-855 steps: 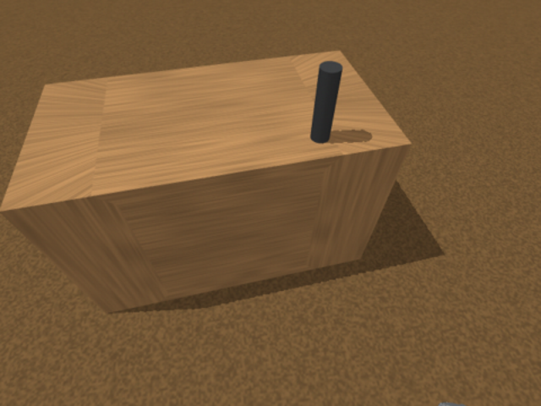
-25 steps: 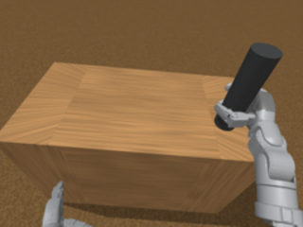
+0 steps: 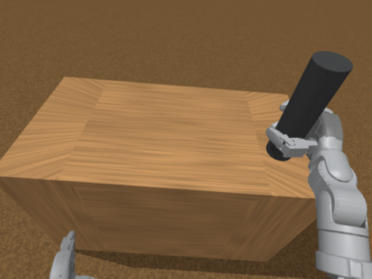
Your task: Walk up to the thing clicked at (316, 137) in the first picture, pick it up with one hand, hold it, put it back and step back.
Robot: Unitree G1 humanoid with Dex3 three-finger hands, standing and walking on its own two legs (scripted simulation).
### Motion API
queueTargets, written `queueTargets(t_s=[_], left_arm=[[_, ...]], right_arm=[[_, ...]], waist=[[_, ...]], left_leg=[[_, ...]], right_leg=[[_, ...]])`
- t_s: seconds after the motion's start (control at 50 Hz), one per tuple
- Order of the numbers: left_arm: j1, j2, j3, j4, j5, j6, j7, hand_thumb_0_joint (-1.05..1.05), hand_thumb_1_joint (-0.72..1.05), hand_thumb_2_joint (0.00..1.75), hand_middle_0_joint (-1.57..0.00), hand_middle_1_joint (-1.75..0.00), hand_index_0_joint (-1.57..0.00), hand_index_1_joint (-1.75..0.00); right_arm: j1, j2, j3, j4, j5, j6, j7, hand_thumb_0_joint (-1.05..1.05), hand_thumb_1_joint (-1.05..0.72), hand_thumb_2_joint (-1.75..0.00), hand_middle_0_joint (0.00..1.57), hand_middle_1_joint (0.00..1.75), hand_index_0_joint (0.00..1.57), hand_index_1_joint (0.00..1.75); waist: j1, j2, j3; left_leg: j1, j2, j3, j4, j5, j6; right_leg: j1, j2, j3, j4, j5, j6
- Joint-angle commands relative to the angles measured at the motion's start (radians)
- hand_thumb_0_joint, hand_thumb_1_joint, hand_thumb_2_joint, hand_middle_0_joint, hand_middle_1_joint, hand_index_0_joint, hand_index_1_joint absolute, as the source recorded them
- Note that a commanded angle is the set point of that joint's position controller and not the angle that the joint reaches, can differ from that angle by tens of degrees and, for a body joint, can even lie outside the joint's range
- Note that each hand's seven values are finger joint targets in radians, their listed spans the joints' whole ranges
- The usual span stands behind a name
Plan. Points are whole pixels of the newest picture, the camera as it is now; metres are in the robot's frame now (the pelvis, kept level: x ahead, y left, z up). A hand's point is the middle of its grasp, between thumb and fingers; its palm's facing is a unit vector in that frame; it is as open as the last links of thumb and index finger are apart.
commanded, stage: hold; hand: right
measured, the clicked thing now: (300, 114) +0.33 -0.18 +0.23
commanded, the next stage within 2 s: crouch in 1.16 s
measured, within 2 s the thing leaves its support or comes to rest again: neither
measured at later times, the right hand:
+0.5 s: hand (284, 134) +0.33 -0.17 +0.18, palm faces +0.15 +0.99 -0.01, open 8.2 cm
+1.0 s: hand (284, 130) +0.33 -0.18 +0.18, palm faces +0.19 +0.98 +0.01, open 8.2 cm
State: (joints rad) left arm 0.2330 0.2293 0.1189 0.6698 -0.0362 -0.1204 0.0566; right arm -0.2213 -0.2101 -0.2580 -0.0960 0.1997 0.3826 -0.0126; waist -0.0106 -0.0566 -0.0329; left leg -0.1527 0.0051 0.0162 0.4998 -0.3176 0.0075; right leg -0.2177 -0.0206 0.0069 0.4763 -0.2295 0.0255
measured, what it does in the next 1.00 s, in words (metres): stands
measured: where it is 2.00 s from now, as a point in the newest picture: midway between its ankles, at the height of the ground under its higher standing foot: outside the picture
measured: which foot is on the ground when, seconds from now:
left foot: down 0.00-1.00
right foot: down 0.00-1.00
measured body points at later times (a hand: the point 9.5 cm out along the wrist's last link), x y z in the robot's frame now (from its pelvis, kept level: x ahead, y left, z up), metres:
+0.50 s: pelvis -0.01 +0.00 +0.00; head -0.02 +0.02 +0.45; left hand +0.15 +0.25 -0.09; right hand +0.31 -0.23 +0.18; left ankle -0.03 +0.11 -0.74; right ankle +0.02 -0.14 -0.74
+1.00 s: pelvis +0.00 +0.00 +0.00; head -0.02 +0.03 +0.45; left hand +0.16 +0.26 -0.08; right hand +0.32 -0.23 +0.19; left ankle -0.03 +0.11 -0.74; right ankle +0.02 -0.14 -0.74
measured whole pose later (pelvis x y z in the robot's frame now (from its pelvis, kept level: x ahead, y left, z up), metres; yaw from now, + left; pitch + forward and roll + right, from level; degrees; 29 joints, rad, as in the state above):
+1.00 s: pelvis +0.00 +0.00 +0.00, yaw +0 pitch -2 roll -1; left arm 0.23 0.23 0.11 0.62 -0.03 -0.13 0.07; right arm -0.23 -0.20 -0.25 -0.08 0.21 0.38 -0.03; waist 0.00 -0.05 -0.02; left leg -0.15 0.00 0.01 0.50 -0.31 0.01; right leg -0.21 -0.02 0.00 0.47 -0.22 0.02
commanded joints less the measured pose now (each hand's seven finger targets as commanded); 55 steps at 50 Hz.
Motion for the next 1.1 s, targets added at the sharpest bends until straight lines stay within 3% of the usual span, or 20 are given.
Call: queueTargets(t_s=[0.0, 0.02, 0.08, 0.18, 0.22, 0.32, 0.36, 0.4, 0.44, 0.5, 0.6, 0.66, 0.72, 0.8, 0.86, 0.9, 1.02, 1.04, 1.06, 1.08], left_arm=[[-0.212, 0.139, 0.033, -0.196, 0.001, -0.07, 0.005, 0.0, -0.55, 0.06, -0.05, -0.05, -0.05, -0.06], [-0.212, 0.13, 0.018, -0.186, 0.001, -0.07, 0.008, 0.0, -0.54, 0.05, -0.05, -0.05, -0.05, -0.05], [-0.161, 0.173, 0.056, -0.211, 0.004, -0.064, 0.022, 0.0, -0.54, 0.05, -0.05, -0.05, -0.05, -0.05], [-0.053, 0.108, 0.024, -0.169, 0.005, -0.044, 0.018, 0.0, -0.53, 0.05, -0.05, -0.05, -0.05, -0.05], [-0.067, 0.078, 0.005, -0.161, 0.002, -0.041, 0.009, 0.0, -0.53, 0.04, -0.05, -0.06, -0.05, -0.05], [-0.134, 0.092, 0.01, -0.149, 0.0, -0.06, -0.006, 0.0, -0.54, 0.05, -0.05, -0.06, -0.05, -0.05], [-0.201, 0.134, 0.035, -0.183, 0.002, -0.07, 0.003, 0.0, -0.54, 0.05, -0.05, -0.06, -0.05, -0.06], [-0.201, 0.133, 0.024, -0.177, 0.005, -0.075, 0.008, 0.0, -0.54, 0.05, -0.05, -0.06, -0.05, -0.06], [-0.206, 0.17, 0.05, -0.231, 0.007, -0.083, 0.021, 0.0, -0.54, 0.05, -0.05, -0.05, -0.05, -0.05], [-0.128, 0.161, 0.052, -0.205, 0.009, -0.073, 0.028, 0.0, -0.53, 0.05, -0.05, -0.05, -0.05, -0.05], [-0.078, 0.075, -0.007, -0.159, 0.006, -0.054, 0.015, 0.0, -0.53, 0.05, -0.05, -0.05, -0.05, -0.05], [-0.112, 0.108, 0.022, -0.132, 0.008, -0.052, 0.007, 0.0, -0.53, 0.05, -0.05, -0.06, -0.05, -0.05], [-0.169, 0.096, 0.003, -0.148, 0.004, -0.067, 0.001, 0.0, -0.54, 0.05, -0.05, -0.06, -0.05, -0.06], [-0.2, 0.142, 0.021, -0.219, 0.005, -0.077, 0.013, 0.0, -0.54, 0.05, -0.05, -0.05, -0.05, -0.05], [-0.123, 0.183, 0.07, -0.23, 0.009, -0.072, 0.027, 0.0, -0.54, 0.05, -0.05, -0.05, -0.05, -0.05], [-0.073, 0.143, 0.042, -0.2, 0.011, -0.062, 0.024, 0.0, -0.54, 0.05, -0.05, -0.05, -0.05, -0.05], [-0.124, 0.05, -0.029, -0.141, 0.003, -0.057, 0.004, 0.0, -0.54, 0.05, -0.05, -0.05, -0.05, -0.05], [-0.145, 0.097, 0.011, -0.154, 0.004, -0.057, 0.006, 0.0, -0.54, 0.05, -0.05, -0.05, -0.05, -0.05], [-0.169, 0.087, -0.007, -0.152, 0.004, -0.058, 0.003, 0.0, -0.54, 0.05, -0.05, -0.05, -0.05, -0.05], [-0.181, 0.112, 0.009, -0.161, 0.004, -0.063, 0.003, 0.0, -0.54, 0.05, -0.05, -0.05, -0.05, -0.05]], right_arm=[[-0.368, -0.137, -0.012, -0.25, 0.011, -0.062, 0.016, 0.0, -0.3, -1.33, 1.31, 1.44, 1.35, 1.44], [-0.36, -0.141, -0.021, -0.229, 0.014, -0.058, 0.013, 0.0, -0.31, -1.34, 1.32, 1.45, 1.36, 1.45], [-0.341, -0.177, -0.067, -0.207, 0.014, -0.059, 0.002, 0.0, -0.29, -1.33, 1.31, 1.45, 1.35, 1.45], [-0.351, -0.193, -0.087, -0.215, 0.01, -0.07, -0.013, 0.0, -0.3, -1.33, 1.33, 1.46, 1.37, 1.46], [-0.337, -0.175, -0.067, -0.244, 0.006, -0.075, -0.007, 0.0, -0.32, -1.33, 1.33, 1.45, 1.37, 1.45], [-0.346, -0.113, 0.01, -0.252, 0.006, -0.066, 0.011, 0.0, -0.31, -1.34, 1.33, 1.46, 1.36, 1.46], [-0.343, -0.126, 0.002, -0.254, 0.005, -0.066, 0.013, 0.0, -0.32, -1.35, 1.32, 1.46, 1.36, 1.46], [-0.34, -0.123, -0.005, -0.251, 0.009, -0.068, 0.011, 0.0, -0.32, -1.34, 1.32, 1.45, 1.36, 1.45], [-0.357, -0.153, -0.039, -0.256, 0.015, -0.073, 0.002, 0.0, -0.3, -1.34, 1.32, 1.45, 1.36, 1.45], [-0.339, -0.172, -0.061, -0.24, 0.012, -0.079, -0.014, 0.0, -0.32, -1.32, 1.32, 1.45, 1.36, 1.45], [-0.328, -0.154, -0.05, -0.242, 0.008, -0.083, -0.018, 0.0, -0.29, -1.34, 1.33, 1.46, 1.37, 1.46], [-0.338, -0.136, -0.012, -0.262, 0.0, -0.073, -0.007, 0.0, -0.3, -1.35, 1.33, 1.47, 1.37, 1.47], [-0.327, -0.088, 0.03, -0.249, 0.004, -0.056, 0.005, 0.0, -0.3, -1.36, 1.34, 1.48, 1.38, 1.48], [-0.341, -0.144, -0.034, -0.223, 0.007, -0.06, 0.0, 0.0, -0.29, -1.36, 1.33, 1.47, 1.37, 1.47], [-0.349, -0.181, -0.08, -0.212, 0.012, -0.07, -0.015, 0.0, -0.28, -1.33, 1.32, 1.46, 1.36, 1.46], [-0.374, -0.198, -0.09, -0.235, 0.009, -0.086, -0.023, 0.0, -0.3, -1.33, 1.33, 1.46, 1.37, 1.46], [-0.337, -0.103, 0.015, -0.231, -0.002, -0.077, -0.008, 0.0, -0.3, -1.35, 1.33, 1.47, 1.37, 1.47], [-0.34, -0.107, 0.016, -0.218, -0.001, -0.07, -0.003, 0.0, -0.28, -1.34, 1.32, 1.46, 1.36, 1.46], [-0.342, -0.115, 0.011, -0.226, -0.004, -0.063, 0.002, 0.0, -0.27, -1.34, 1.31, 1.46, 1.36, 1.46], [-0.34, -0.103, 0.023, -0.227, -0.003, -0.056, 0.005, 0.0, -0.29, -1.34, 1.31, 1.45, 1.36, 1.45]], waist=[[0.004, 0.073, -0.218], [-0.003, 0.092, -0.2], [0.001, 0.138, -0.252], [-0.003, 0.074, -0.187], [-0.004, 0.031, -0.16], [0.018, 0.018, -0.126], [0.014, 0.049, -0.155], [0.011, 0.083, -0.163], [0.007, 0.117, -0.224], [-0.005, 0.109, -0.222], [-0.008, 0.039, -0.175], [0.009, -0.001, -0.14], [0.012, 0.033, -0.126], [0.006, 0.123, -0.187], [0.01, 0.148, -0.239], [0.001, 0.1, -0.242], [-0.004, 0.003, -0.136], [0.01, 0.024, -0.151], [-0.001, 0.015, -0.15], [0.013, 0.032, -0.146]], left_leg=[[-0.045, 0.001, 0.018, -0.088, 0.304, -0.029], [-0.04, -0.003, 0.022, -0.087, 0.3, -0.029], [-0.017, 0.0, 0.023, -0.078, 0.355, -0.039], [-0.04, 0.003, 0.016, -0.09, 0.302, -0.03], [-0.057, 0.002, 0.013, -0.096, 0.263, -0.023], [-0.079, -0.005, 0.017, -0.1, 0.245, -0.019], [-0.074, -0.007, 0.021, -0.099, 0.237, -0.019], [-0.07, -0.007, 0.024, -0.099, 0.226, -0.022], [-0.035, -0.005, 0.026, -0.094, 0.261, -0.027], [-0.026, -0.005, 0.028, -0.081, 0.292, -0.025], [-0.043, -0.002, 0.019, -0.092, 0.275, -0.02], [-0.073, -0.003, 0.016, -0.098, 0.246, -0.016], [-0.076, -0.007, 0.02, -0.104, 0.232, -0.018], [-0.046, -0.007, 0.025, -0.098, 0.263, -0.026], [-0.021, -0.002, 0.021, -0.08, 0.343, -0.035], [-0.016, 0.004, 0.016, -0.076, 0.381, -0.034], [-0.064, -0.001, 0.013, -0.099, 0.252, -0.017], [-0.067, -0.003, 0.014, -0.1, 0.26, -0.019], [-0.063, -0.001, 0.013, -0.1, 0.269, -0.021], [-0.066, -0.002, 0.014, -0.101, 0.27, -0.022]], right_leg=[[0.16, 0.021, -0.016, -0.023, 0.21, -0.047], [0.153, 0.018, -0.014, -0.024, 0.212, -0.045], [0.173, 0.019, -0.015, -0.011, 0.251, -0.051], [0.145, 0.023, -0.029, -0.025, 0.204, -0.047], [0.139, 0.023, -0.031, -0.037, 0.174, -0.042], [0.125, 0.018, -0.024, -0.043, 0.153, -0.043], [0.134, 0.014, -0.016, -0.043, 0.153, -0.042], [0.142, 0.015, -0.013, -0.041, 0.142, -0.044], [0.161, 0.016, -0.012, -0.029, 0.177, -0.047], [0.166, 0.017, -0.018, -0.023, 0.21, -0.042], [0.139, 0.022, -0.03, -0.032, 0.192, -0.042], [0.128, 0.021, -0.029, -0.044, 0.157, -0.039], [0.121, 0.015, -0.02, -0.047, 0.144, -0.042], [0.148, 0.014, -0.013, -0.037, 0.175, -0.047], [0.18, 0.019, -0.021, -0.013, 0.239, -0.049], [0.185, 0.023, -0.028, -0.006, 0.271, -0.048], [0.125, 0.021, -0.029, -0.041, 0.165, -0.04], [0.131, 0.018, -0.026, -0.042, 0.171, -0.043], [0.128, 0.02, -0.025, -0.041, 0.177, -0.044], [0.135, 0.019, -0.025, -0.042, 0.175, -0.044]])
